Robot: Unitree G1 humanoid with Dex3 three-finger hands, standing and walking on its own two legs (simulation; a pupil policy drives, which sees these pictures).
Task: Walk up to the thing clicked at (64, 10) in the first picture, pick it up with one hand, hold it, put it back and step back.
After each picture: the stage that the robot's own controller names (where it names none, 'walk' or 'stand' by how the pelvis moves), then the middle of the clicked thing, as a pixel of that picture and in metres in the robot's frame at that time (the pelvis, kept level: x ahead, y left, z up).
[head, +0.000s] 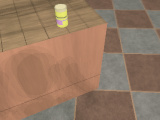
stand; (61, 15) +0.83 +0.13 +0.01
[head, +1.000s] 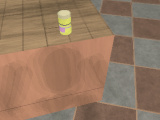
rise first; (64, 22) +0.74 +0.15 +0.03
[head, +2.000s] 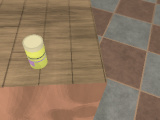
rise first; (36, 52) +0.43 +0.21 +0.04
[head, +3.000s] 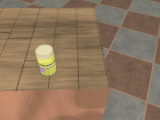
stand; (46, 60) +0.46 +0.17 +0.02
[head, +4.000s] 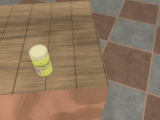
stand; (41, 61) +0.44 +0.18 +0.02
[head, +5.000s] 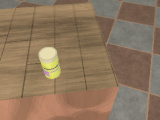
stand; (50, 63) +0.43 +0.15 +0.02
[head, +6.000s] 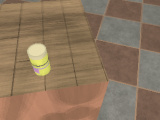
stand; (39, 60) +0.44 +0.18 +0.02
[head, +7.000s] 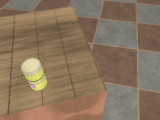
stand; (35, 74) +0.39 +0.19 +0.01
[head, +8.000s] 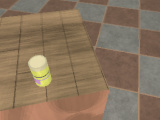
stand; (40, 71) +0.41 +0.18 +0.01
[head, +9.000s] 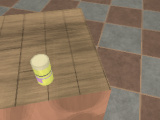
stand; (42, 70) +0.42 +0.17 +0.01
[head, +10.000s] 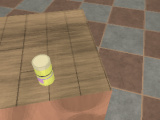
stand; (44, 70) +0.42 +0.17 +0.01
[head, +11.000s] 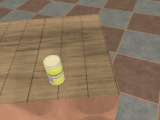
rise first; (54, 70) +0.43 +0.16 +0.01
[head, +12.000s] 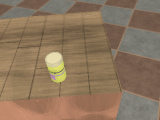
go down; (56, 67) +0.43 +0.15 +0.01
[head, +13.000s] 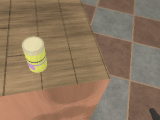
go down; (35, 55) +0.44 +0.14 +0.04
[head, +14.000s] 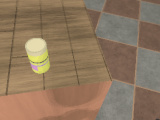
go down; (38, 56) +0.44 +0.15 +0.05
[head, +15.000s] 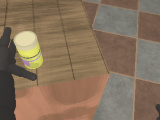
close in; (29, 51) +0.44 +0.16 +0.08
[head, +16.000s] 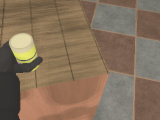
lift; (25, 53) +0.43 +0.17 +0.08
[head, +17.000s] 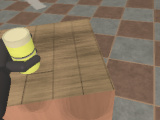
lift; (23, 51) +0.34 +0.17 +0.23
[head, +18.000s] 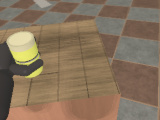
hold; (26, 55) +0.33 +0.17 +0.22
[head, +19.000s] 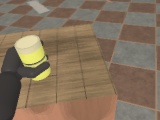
hold; (34, 58) +0.33 +0.15 +0.21
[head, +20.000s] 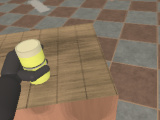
crouch; (34, 62) +0.32 +0.15 +0.20
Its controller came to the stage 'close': yes
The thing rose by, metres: 0.21
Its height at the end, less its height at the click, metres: +0.15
